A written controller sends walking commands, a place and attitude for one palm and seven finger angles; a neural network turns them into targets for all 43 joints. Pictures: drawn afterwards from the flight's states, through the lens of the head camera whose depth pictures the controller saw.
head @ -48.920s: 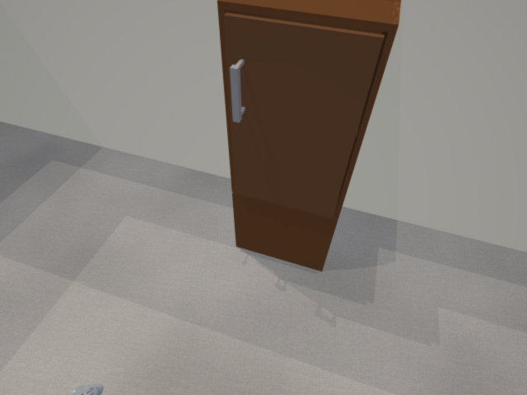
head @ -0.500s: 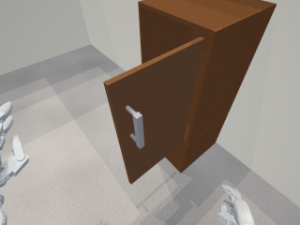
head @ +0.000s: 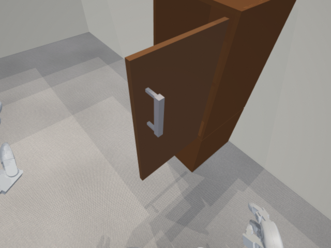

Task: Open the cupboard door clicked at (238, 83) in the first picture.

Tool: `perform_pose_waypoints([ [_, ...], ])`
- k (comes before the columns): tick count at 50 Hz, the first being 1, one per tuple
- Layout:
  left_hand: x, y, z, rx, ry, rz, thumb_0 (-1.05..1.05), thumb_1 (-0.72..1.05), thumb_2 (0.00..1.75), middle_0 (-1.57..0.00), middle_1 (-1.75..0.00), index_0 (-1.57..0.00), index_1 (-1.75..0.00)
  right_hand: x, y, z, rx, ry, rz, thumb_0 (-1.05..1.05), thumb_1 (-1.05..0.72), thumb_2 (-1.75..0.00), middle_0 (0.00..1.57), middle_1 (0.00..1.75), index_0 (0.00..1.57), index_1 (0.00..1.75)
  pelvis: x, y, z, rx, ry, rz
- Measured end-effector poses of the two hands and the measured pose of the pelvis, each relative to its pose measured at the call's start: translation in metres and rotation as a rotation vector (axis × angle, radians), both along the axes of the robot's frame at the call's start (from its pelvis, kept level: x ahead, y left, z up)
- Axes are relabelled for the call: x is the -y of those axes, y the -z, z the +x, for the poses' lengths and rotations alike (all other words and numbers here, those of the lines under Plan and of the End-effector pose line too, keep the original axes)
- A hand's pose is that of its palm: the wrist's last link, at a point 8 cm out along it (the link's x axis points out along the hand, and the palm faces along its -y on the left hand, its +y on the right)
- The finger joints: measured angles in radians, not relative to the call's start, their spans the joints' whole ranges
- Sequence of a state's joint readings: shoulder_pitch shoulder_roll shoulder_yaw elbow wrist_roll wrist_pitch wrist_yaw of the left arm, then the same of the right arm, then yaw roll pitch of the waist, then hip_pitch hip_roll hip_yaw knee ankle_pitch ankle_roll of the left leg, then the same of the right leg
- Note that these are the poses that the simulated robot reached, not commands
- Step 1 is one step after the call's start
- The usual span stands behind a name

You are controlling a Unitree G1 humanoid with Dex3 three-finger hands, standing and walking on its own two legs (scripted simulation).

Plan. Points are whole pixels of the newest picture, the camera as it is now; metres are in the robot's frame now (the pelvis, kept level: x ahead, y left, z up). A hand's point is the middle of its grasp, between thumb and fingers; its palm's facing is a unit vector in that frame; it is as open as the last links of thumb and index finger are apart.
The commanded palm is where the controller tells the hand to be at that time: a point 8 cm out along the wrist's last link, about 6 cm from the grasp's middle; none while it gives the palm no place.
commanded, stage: step back with the hand held close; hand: left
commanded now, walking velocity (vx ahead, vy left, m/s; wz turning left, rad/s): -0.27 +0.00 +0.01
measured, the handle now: (154, 113) +0.45 +0.07 +0.07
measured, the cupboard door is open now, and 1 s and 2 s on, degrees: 91 91 91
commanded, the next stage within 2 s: stop stepping back and stand still in 0.70 s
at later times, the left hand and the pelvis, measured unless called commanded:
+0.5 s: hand out of the picture +0.14 +0.26 +0.17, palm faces +0.43 -0.76 -0.48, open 7.4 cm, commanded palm +0.05 +0.31 +0.19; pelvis -0.07 +0.00 -0.01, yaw +4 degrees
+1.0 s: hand out of the picture +0.04 +0.21 +0.18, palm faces +0.28 -0.81 -0.51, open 7.4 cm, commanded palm -0.02 +0.26 +0.19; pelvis -0.17 -0.03 +0.01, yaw -2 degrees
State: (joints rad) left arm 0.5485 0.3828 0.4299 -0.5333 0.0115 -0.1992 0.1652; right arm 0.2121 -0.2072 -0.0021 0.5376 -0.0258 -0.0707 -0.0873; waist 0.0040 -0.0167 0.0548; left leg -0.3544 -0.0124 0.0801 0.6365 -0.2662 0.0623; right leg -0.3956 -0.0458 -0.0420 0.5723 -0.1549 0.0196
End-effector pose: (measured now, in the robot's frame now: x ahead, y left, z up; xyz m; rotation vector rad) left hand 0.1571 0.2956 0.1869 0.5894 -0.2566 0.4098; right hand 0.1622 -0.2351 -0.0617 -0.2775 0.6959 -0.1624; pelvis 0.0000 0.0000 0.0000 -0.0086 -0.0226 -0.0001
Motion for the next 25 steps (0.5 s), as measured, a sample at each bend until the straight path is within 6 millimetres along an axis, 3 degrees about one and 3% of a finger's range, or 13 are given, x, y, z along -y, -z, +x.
perform_pose_waypoints([
  [9,0.000,-0.001,-0.024,0.096,-0.028,0.005,0.01,0.89,0.90,-0.21,-0.30,-0.21,-0.30,0.001,0.016,-0.037,-0.039,0.005,0.001,0.01,-0.90,-0.90,0.21,0.30,0.21,0.30,0.005,0.008,-0.019,0.014,-0.040,-0.008],
  [15,0.005,-0.009,-0.037,0.116,-0.014,0.061,0.01,0.89,0.90,-0.21,-0.30,-0.21,-0.30,0.007,0.023,-0.045,-0.034,-0.010,0.029,0.01,-0.90,-0.90,0.21,0.30,0.21,0.30,0.011,0.012,-0.030,0.023,-0.040,0.003],
  [20,0.010,-0.006,-0.045,0.115,0.040,0.027,0.01,0.89,0.90,-0.21,-0.30,-0.21,-0.30,0.012,0.019,-0.051,-0.054,-0.014,0.016,0.01,-0.90,-0.90,0.21,0.30,0.20,0.30,0.009,0.011,-0.047,0.007,-0.049,0.008],
  [25,0.001,-0.002,-0.063,0.076,0.068,0.041,0.01,0.88,0.90,-0.21,-0.30,-0.21,-0.30,0.007,0.009,-0.062,-0.032,-0.010,-0.024,0.01,-0.90,-0.90,0.21,0.30,0.20,0.30,0.002,0.010,-0.067,-0.003,-0.062,-0.020],
])
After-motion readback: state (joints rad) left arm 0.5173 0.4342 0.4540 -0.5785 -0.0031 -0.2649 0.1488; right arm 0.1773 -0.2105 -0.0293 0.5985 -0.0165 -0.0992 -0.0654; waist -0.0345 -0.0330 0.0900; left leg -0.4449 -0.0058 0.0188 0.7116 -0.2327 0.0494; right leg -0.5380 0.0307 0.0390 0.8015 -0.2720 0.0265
